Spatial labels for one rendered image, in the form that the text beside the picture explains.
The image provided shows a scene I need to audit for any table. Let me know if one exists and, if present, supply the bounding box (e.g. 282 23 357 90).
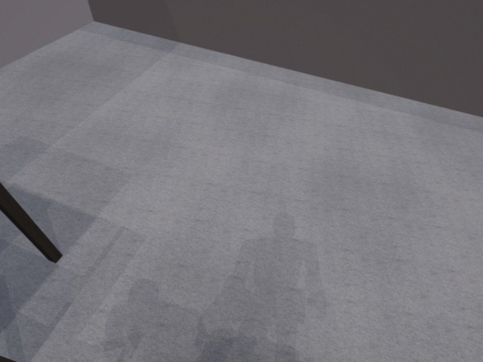
0 183 63 263

